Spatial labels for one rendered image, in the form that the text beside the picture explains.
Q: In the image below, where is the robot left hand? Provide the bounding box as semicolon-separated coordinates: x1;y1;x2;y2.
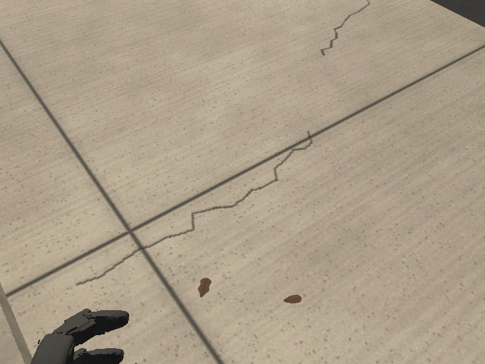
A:
30;309;137;364

